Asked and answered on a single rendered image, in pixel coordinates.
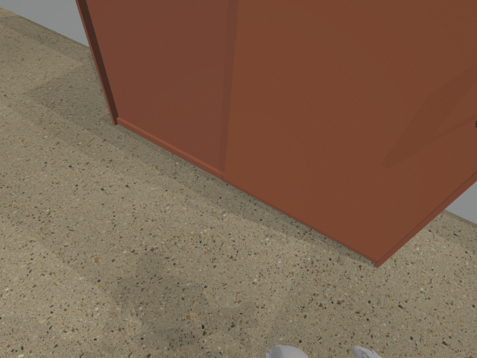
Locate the wardrobe door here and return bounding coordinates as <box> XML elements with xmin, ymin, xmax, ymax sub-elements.
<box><xmin>86</xmin><ymin>0</ymin><xmax>239</xmax><ymax>172</ymax></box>
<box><xmin>224</xmin><ymin>0</ymin><xmax>477</xmax><ymax>261</ymax></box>

